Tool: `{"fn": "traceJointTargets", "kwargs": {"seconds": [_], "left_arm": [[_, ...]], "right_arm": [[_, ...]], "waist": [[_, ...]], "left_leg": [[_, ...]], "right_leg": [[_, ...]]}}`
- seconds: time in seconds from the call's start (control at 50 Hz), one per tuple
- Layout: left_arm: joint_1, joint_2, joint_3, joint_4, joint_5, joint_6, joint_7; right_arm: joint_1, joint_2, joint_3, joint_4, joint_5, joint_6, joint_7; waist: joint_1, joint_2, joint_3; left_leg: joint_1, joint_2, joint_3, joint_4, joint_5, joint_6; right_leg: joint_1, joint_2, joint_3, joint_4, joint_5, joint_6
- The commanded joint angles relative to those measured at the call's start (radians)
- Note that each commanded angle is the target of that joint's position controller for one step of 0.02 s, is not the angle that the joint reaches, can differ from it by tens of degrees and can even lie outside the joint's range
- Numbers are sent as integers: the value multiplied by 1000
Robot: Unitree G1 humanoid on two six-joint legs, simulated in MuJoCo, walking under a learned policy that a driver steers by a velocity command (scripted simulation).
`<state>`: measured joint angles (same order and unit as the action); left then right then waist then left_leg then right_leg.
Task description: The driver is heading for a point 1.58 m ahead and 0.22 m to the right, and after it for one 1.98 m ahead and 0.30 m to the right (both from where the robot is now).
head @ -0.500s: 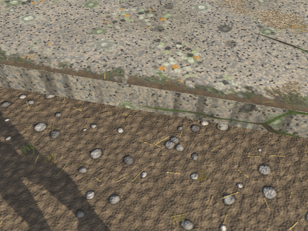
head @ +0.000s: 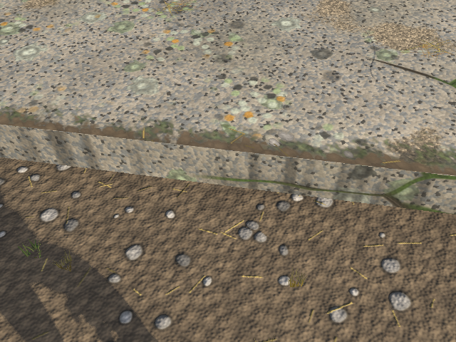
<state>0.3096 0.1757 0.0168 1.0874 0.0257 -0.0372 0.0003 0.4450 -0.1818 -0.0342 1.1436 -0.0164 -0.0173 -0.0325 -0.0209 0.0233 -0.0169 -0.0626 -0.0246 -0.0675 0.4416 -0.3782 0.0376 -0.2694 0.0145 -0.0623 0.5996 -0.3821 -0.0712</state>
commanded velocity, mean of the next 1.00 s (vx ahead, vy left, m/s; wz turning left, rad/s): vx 0.46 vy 0.00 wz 0.00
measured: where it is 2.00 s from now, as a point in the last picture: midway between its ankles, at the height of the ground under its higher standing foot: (249, 213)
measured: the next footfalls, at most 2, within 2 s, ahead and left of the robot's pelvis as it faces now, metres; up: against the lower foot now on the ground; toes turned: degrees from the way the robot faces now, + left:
left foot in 0.48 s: +0.40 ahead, +0.05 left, +0.00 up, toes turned +4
right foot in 1.02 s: +0.71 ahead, -0.11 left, +0.00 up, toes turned -4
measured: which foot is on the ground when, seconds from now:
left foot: down 0.00-0.02, up 0.04-0.46, down 0.48-1.00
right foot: down 0.00-0.50, up 0.52-1.00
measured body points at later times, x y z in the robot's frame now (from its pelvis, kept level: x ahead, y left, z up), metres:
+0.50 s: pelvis +0.24 -0.01 -0.02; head +0.28 -0.01 +0.43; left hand +0.12 +0.21 -0.16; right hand +0.42 -0.23 -0.14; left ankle +0.36 +0.05 -0.74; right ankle +0.02 -0.09 -0.71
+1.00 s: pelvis +0.53 -0.02 -0.01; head +0.56 -0.03 +0.44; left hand +0.72 +0.18 -0.12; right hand +0.42 -0.24 -0.15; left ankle +0.36 +0.05 -0.73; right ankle +0.67 -0.11 -0.72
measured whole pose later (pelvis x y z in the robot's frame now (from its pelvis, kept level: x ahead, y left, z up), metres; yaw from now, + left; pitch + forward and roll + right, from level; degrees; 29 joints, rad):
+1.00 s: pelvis +0.53 -0.02 -0.01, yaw +0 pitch +1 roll +1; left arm -0.01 0.17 0.03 0.89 0.02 -0.06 -0.02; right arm 0.49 -0.17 -0.02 1.10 -0.02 -0.11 -0.02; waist -0.07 -0.01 0.06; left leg 0.14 -0.08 0.07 0.22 -0.38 0.07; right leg -0.51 -0.01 -0.10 0.53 -0.10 -0.10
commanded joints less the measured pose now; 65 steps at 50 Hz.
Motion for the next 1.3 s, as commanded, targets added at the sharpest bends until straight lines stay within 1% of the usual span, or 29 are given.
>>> {"fn": "traceJointTargets", "kwargs": {"seconds": [0.02,0.04,0.06,0.08,0.12,0.22,0.32,0.38,0.44,0.46,0.48,0.5,0.52,0.54,0.56,0.62,0.72,0.9,0.96,1.0,1.02,1.04,1.06,1.08,1.1,1.12,1.16,1.22,1.3], "left_arm": [[217,59,29,22,-13,-39,0],[352,170,59,42,-4,-44,10],[425,209,71,75,-14,-29,6],[304,148,55,39,-8,-24,6],[157,112,43,-20,-6,-39,3],[253,67,16,22,-12,-66,12],[273,67,1,25,-9,-69,19],[276,94,3,31,-8,-74,25],[228,129,13,25,-6,-77,30],[205,139,17,20,-9,-72,29],[201,128,14,9,-14,-70,23],[260,30,-3,-19,-25,-66,13],[298,58,16,-17,-32,-59,4],[185,100,26,-50,-15,-55,5],[102,102,29,-74,-7,-59,-1],[120,37,26,-64,13,-33,-11],[-48,55,34,-133,13,-2,-26],[-370,53,19,-246,-11,-18,-31],[-338,79,29,-250,-7,-33,-25],[-161,110,48,-194,-5,-45,-9],[4,131,60,-141,6,-57,1],[163,212,83,-113,35,-62,13],[192,276,105,-104,39,-53,3],[102,223,94,-110,2,-44,-7],[-5,169,78,-127,-13,-46,-13],[-48,117,64,-129,-11,-55,-16],[-36,63,43,-99,-14,-65,-8],[32,99,43,-68,-19,-83,0],[101,111,37,-49,-19,-82,2]], "right_arm": [[-99,-95,-17,-70,4,-30,5],[-129,-16,5,-112,11,-44,17],[-137,-68,-8,-139,-17,-49,25],[-153,-85,-13,-136,-33,-49,34],[-156,-38,-4,-129,-17,-62,51],[-208,-52,-17,-152,-19,-36,63],[-455,-22,2,-252,-5,-29,65],[-489,-39,3,-277,1,-29,59],[-291,-98,-25,-227,3,-41,39],[-140,-115,-39,-176,2,-49,32],[0,-160,-57,-137,-16,-55,23],[91,-251,-79,-132,-38,-56,21],[28,-246,-81,-135,-14,-43,35],[-102,-192,-68,-156,8,-43,39],[-180,-123,-49,-173,11,-52,44],[-162,-47,-19,-136,1,-83,33],[-47,-100,-18,-103,5,-101,31],[110,-105,-8,-64,-2,-99,20],[79,-124,-13,-62,-7,-97,11],[55,-140,-17,-61,-10,-93,8],[32,-141,-16,-68,-3,-91,10],[37,-93,0,-103,21,-95,17],[148,-28,7,-101,47,-91,26],[48,-123,-19,-104,16,-85,24],[-32,-108,-18,-134,7,-89,30],[-69,-87,-15,-137,3,-90,32],[-58,-59,-14,-132,-21,-69,40],[-79,-40,-14,-144,-29,-50,52],[-266,-55,-14,-208,-23,-40,59]], "waist": [[141,-4,166],[187,-265,103],[169,-299,103],[101,-135,178],[42,-54,196],[27,-94,127],[59,-115,174],[51,-135,166],[-51,-136,48],[-116,-123,-26],[-168,-88,-98],[-134,88,-212],[-89,137,-241],[-42,45,-63],[-28,-10,34],[57,-25,83],[49,14,116],[-41,44,132],[-2,53,108],[72,61,11],[143,39,-70],[184,-52,-191],[131,-252,-284],[105,-82,-198],[68,-66,-58],[45,-28,6],[-3,-47,38],[-22,-63,38],[11,-78,85]], "left_leg": [[-403,126,-128,-17,-67,117],[-563,-18,59,326,-52,60],[-665,-37,88,551,-172,56],[-684,36,45,668,-97,68],[-639,92,33,667,76,61],[-660,82,119,615,179,20],[-606,39,194,323,274,11],[-479,5,222,184,295,49],[-252,-54,211,142,246,110],[-94,-59,203,73,276,129],[118,42,97,39,204,159],[328,333,-307,-2,58,246],[355,432,-689,-184,-63,348],[203,392,-549,-230,-184,304],[49,353,-423,-269,-113,272],[-149,249,-179,-305,202,198],[-112,198,-43,-338,400,174],[115,200,33,-294,672,141],[199,232,44,-194,903,140],[212,225,61,16,1120,121],[122,193,87,204,1038,104],[-140,134,123,497,707,81],[-460,-57,138,845,-122,54],[-537,1,7,885,-79,74],[-554,47,10,837,21,73],[-520,78,15,784,79,69],[-437,106,27,716,109,46],[-448,112,60,662,140,21],[-552,131,100,516,257,-15]], "right_leg": [[319,-18,66,-205,55,-16],[463,-249,453,-399,-202,-75],[442,-389,716,-473,-283,-139],[341,-377,655,-464,-295,-140],[238,-296,465,-488,-95,-116],[322,-207,205,-439,514,-90],[258,-170,117,-451,704,-86],[273,-194,98,-430,862,-84],[341,-210,70,-182,1193,-66],[318,-197,56,-5,1157,-58],[169,-163,42,226,915,-52],[-83,-35,-6,603,245,-32],[-298,72,91,820,-116,-31],[-378,-16,124,812,-14,-47],[-361,-51,116,751,70,-47],[-210,-107,112,604,114,-19],[-341,-128,48,440,239,24],[-354,-63,-34,9,385,19],[-282,-28,-40,-60,281,-27],[-82,32,-56,-109,220,-67],[132,15,-39,-166,282,-94],[424,-201,208,-169,195,-161],[620,-456,677,-263,209,-309],[520,-393,655,-317,125,-266],[363,-362,506,-357,144,-230],[254,-320,417,-394,234,-197],[140,-251,279,-427,390,-148],[129,-224,194,-440,536,-141],[150,-191,135,-474,551,-125]]}}
Keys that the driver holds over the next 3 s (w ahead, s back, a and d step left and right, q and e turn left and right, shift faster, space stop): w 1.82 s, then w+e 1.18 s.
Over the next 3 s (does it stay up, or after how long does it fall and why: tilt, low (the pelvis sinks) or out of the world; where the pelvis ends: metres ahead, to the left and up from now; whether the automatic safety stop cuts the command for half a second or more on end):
stays up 1.63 -0.18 0.20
